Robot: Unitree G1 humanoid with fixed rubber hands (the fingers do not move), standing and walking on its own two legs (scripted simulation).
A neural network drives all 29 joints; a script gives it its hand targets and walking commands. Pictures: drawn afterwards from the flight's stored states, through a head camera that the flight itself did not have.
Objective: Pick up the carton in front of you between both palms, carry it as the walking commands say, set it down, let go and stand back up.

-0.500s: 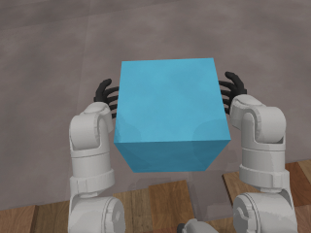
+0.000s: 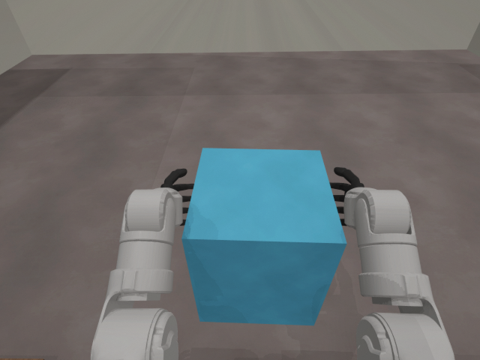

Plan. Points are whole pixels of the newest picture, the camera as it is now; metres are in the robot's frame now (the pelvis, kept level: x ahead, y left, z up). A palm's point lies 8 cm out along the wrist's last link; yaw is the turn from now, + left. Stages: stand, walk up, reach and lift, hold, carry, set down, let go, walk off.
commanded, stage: carry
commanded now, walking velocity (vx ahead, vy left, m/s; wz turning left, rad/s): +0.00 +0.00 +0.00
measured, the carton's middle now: (258, 237) +0.34 +0.01 +0.05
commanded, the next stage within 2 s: none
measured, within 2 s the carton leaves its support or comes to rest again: neither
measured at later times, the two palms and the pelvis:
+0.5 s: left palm (160, 199) +0.35 +0.17 +0.14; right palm (344, 201) +0.35 -0.13 +0.14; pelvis +0.01 +0.02 +0.00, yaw -1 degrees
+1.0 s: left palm (159, 199) +0.35 +0.17 +0.14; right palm (343, 202) +0.35 -0.13 +0.14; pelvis +0.00 +0.03 +0.00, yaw -1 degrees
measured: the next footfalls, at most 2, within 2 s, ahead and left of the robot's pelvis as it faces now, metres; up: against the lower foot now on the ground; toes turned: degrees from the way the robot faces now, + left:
none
